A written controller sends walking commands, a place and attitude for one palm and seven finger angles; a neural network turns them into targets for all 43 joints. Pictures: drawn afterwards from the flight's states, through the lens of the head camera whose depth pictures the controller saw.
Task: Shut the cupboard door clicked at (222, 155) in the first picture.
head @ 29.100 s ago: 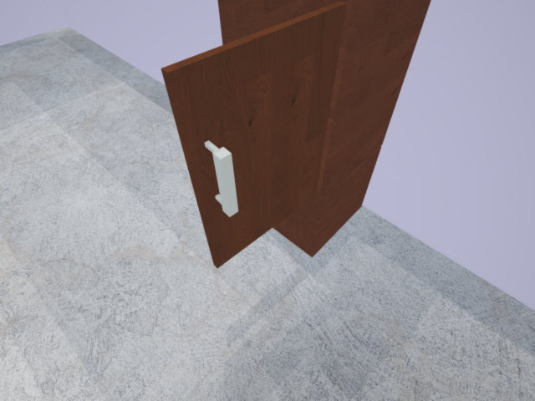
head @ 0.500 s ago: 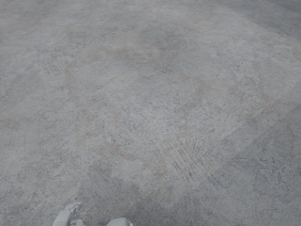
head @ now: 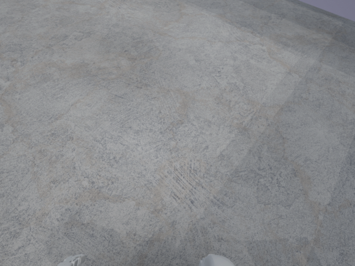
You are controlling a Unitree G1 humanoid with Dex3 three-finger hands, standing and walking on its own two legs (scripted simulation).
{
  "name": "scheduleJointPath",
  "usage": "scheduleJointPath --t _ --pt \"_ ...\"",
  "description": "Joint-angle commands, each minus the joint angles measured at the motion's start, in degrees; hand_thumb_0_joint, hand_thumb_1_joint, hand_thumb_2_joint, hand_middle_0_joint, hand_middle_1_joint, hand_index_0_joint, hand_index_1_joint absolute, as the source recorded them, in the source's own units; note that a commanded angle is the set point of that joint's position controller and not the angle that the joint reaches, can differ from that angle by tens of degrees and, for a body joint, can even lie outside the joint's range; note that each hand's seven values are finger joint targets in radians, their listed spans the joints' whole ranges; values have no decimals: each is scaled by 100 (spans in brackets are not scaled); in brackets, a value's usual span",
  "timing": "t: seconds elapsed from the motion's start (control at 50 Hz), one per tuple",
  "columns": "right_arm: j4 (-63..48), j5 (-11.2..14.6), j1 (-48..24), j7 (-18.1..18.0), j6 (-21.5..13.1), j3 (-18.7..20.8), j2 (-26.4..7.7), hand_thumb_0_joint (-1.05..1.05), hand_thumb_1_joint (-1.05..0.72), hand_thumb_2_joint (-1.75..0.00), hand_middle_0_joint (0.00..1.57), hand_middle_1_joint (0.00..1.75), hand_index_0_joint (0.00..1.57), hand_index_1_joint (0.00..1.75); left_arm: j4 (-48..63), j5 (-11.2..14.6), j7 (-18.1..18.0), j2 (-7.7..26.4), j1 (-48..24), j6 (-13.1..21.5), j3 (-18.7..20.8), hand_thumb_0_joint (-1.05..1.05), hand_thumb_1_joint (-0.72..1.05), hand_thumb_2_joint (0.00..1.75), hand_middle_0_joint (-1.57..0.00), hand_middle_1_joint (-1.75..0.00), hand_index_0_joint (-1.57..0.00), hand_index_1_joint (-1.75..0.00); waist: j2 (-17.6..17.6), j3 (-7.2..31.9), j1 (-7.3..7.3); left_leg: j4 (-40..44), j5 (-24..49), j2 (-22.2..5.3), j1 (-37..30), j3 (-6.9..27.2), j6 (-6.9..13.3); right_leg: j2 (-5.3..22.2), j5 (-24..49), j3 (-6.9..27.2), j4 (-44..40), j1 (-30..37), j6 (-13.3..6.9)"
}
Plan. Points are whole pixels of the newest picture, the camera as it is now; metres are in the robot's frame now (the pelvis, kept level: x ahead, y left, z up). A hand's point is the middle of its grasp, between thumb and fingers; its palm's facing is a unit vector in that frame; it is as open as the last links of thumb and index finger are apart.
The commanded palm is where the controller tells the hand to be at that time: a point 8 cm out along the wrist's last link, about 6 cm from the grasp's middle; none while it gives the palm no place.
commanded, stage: turn to face it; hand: left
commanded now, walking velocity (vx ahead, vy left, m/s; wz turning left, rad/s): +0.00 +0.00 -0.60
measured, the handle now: out of the picture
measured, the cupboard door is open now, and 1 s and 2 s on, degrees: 55 55 55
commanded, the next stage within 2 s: none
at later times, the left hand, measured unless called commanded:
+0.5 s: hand (121, 253) +0.16 +0.15 -0.17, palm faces -0.26 -0.94 -0.22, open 7.4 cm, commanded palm none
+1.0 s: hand (160, 207) +0.28 +0.06 -0.16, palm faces -0.57 -0.78 -0.27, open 7.4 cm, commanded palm none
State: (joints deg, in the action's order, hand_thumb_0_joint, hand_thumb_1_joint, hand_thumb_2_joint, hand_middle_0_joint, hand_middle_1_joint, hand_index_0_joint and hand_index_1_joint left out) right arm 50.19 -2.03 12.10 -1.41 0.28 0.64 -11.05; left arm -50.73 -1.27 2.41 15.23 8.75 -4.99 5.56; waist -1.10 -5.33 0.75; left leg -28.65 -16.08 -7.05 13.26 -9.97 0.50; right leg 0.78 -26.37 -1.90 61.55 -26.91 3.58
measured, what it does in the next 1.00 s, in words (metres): steps on the spot, turning right: right foot, then left foot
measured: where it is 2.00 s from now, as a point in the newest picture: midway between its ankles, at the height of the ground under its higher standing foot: outside the picture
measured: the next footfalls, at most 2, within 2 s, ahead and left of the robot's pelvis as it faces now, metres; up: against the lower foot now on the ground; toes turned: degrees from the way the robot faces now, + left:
right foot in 0.18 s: +0.02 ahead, -0.15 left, +0.00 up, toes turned -12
left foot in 0.56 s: +0.13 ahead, +0.08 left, +0.00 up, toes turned -15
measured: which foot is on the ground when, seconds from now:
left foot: down 0.00-0.18, up 0.20-0.54, down 0.56-0.96, up 0.98-1.00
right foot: up 0.00-0.16, down 0.18-0.56, up 0.58-0.94, down 0.96-1.00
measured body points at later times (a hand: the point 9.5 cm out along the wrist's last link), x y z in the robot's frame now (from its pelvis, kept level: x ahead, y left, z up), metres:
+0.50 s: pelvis +0.03 -0.02 -0.01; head +0.08 -0.03 +0.44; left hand +0.18 +0.20 -0.15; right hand +0.05 -0.30 -0.14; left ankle +0.07 +0.10 -0.71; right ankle -0.02 -0.14 -0.74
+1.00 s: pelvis +0.05 -0.04 -0.02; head +0.09 -0.08 +0.42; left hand +0.31 +0.10 -0.14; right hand -0.07 -0.29 -0.17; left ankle +0.09 +0.10 -0.72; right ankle -0.02 -0.13 -0.75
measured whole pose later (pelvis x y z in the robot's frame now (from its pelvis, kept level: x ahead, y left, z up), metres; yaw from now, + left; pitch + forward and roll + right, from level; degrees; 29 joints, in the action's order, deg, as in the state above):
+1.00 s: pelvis +0.05 -0.04 -0.02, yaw -35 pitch +1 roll -1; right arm 52.9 -1.2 13.8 -0.7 2.9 3.3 -15.7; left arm -49.5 -1.5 1.8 14.0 6.4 -1.8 3.8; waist 3.1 -5.4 -1.0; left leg -49.3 -29.8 -10.5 18.6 -9.7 -3.7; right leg 0.3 -18.6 -4.1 35.8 -16.9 -0.9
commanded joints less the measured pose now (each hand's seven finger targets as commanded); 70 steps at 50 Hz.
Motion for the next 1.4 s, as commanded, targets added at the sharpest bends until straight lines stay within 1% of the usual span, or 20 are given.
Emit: scheduleJointPath --t 0.0,0.12,0.14,0.16,0.2,0.3,0.44,0.5,0.54,0.62,0.82,0.88,0.9,0.94,1.0,1.06,1.24,1.26,1.3,1.38 --pt "-156 27 470 -73 -50 426 -1289 0 -90 -90 20 30 20 30 629 22 19 148 -456 145 -8 0 90 90 -20 -30 -20 -30 1186 752 -348 654 3106 -1361 -1070 589 655 117 51 -211 -936 -58 -40" --pt "-135 67 205 5 12 535 -1460 0 -90 -90 20 30 20 30 489 7 -21 332 78 256 5 0 90 90 -20 -30 -20 -30 1133 868 -30 -347 2455 -1278 -445 119 182 -93 1361 -529 -3326 1559 -325" --pt "-206 120 104 41 17 526 -1337 0 -90 -90 20 30 20 30 342 -16 -67 669 568 305 68 0 90 90 -20 -30 -20 -30 426 1059 222 -1154 1674 -997 186 -123 -113 371 2182 66 -3864 2461 -534" --pt "-493 147 -150 65 34 395 -825 0 -90 -90 20 30 20 30 242 -60 -149 1286 887 376 180 0 90 90 -20 -30 -20 -30 -1518 937 414 -2431 -1592 -81 1838 -356 -461 1818 3982 2007 -4179 3214 -1112" --pt "-592 149 -423 -50 159 336 -841 0 -90 -90 20 30 20 30 212 14 -295 1387 893 365 226 0 90 90 -20 -30 -20 -30 -1575 862 380 -3866 -2037 97 2435 839 -490 2076 4740 2484 -4142 2657 -1742" --pt "-290 102 -89 41 169 341 -820 0 -90 -90 20 30 20 30 497 6 -302 867 -29 399 57 0 90 90 -20 -30 -20 -30 -726 837 -126 -3394 -682 102 1813 888 -612 1210 3632 1315 -4081 1950 -1375" --pt "-439 167 -188 7 82 304 -744 0 -90 -90 20 30 20 30 413 -31 -264 1059 106 353 146 0 90 90 -20 -30 -20 -30 -787 837 -60 -1427 -721 441 1081 764 -564 1160 3640 1954 -3810 1762 -1428" --pt "-268 167 392 -40 -9 330 -896 0 -90 -90 20 30 20 30 458 43 -252 854 -112 285 109 0 90 90 -20 -30 -20 -30 -486 878 -348 422 519 394 -463 805 -456 669 2810 1823 -3199 786 -869" --pt "-334 40 651 -71 -56 466 -1795 0 -90 -90 20 30 20 30 641 100 -173 343 160 255 2 0 90 90 -20 -30 -20 -30 1926 1052 -338 1209 1668 -1975 -1171 2953 617 -458 -942 403 -950 -508 -247" --pt "-496 -2 20 -118 -81 337 -1328 0 -90 -90 20 30 20 30 498 23 -53 442 -34 208 82 0 90 90 -20 -30 -20 -30 1024 627 -107 951 2534 -1476 -546 1778 747 58 -283 402 742 -608 -67" --pt "-197 20 308 -23 -12 478 -1406 0 -90 -90 20 30 20 30 592 18 14 191 -399 171 -24 0 90 90 -20 -30 -20 -30 1393 665 -316 536 2774 -1453 -770 444 597 24 137 -379 -1474 342 -132" --pt "-170 54 176 13 16 532 -1482 0 -90 -90 20 30 20 30 507 6 -14 308 -37 245 -18 0 90 90 -20 -30 -20 -30 1233 788 -88 -141 2535 -1390 -566 153 266 -79 1053 -516 -2908 1233 -287" --pt "-203 91 86 33 19 540 -1443 0 -90 -90 20 30 20 30 376 -7 -38 490 399 292 23 0 90 90 -20 -30 -20 -30 795 975 162 -816 2131 -1153 -175 -51 21 24 1772 -333 -3613 2001 -403" --pt "-628 145 -272 56 71 363 -843 0 -90 -90 20 30 20 30 136 5 -182 1461 1084 407 174 0 90 90 -20 -30 -20 -30 -1578 1028 477 -3227 -2269 193 2154 22 -540 2159 5260 2343 -4009 3105 -1472" --pt "-504 138 -423 -40 140 354 -990 0 -90 -90 20 30 20 30 330 31 -328 1104 373 367 131 0 90 90 -20 -30 -20 -30 -1296 717 180 -4097 -1401 -60 2513 1061 -546 1736 4091 2078 -4101 2450 -1627" --pt "-325 107 -137 35 154 324 -873 0 -90 -90 20 30 20 30 457 16 -301 899 -24 412 40 0 90 90 -20 -30 -20 -30 -873 826 -114 -3439 -788 72 1860 871 -632 1211 4146 1319 -3968 1968 -1390" --pt "-314 179 289 -14 31 300 -821 0 -90 -90 20 30 20 30 439 18 -268 1018 -154 322 122 0 90 90 -20 -30 -20 -30 -755 921 -296 -275 140 524 222 673 -544 895 3433 1897 -3407 1365 -1091" --pt "-232 160 536 -31 -22 323 -981 0 -90 -90 20 30 20 30 465 59 -259 846 -206 288 84 0 90 90 -20 -30 -20 -30 -361 945 -407 516 659 298 -499 827 -477 598 2804 1696 -3049 845 -815" --pt "-341 33 762 -56 -47 454 -1829 0 -90 -90 20 30 20 30 635 98 -183 366 130 258 -10 0 90 90 -20 -30 -20 -30 2006 1051 -362 1177 1809 -2033 -1036 3014 638 -443 -1080 382 -724 -426 -242" --pt "-515 14 5 -115 -92 310 -1309 0 -90 -90 20 30 20 30 434 20 -49 458 -20 212 75 0 90 90 -20 -30 -20 -30 1059 611 -82 966 2524 -1431 -496 1681 664 81 -187 389 828 -602 -59"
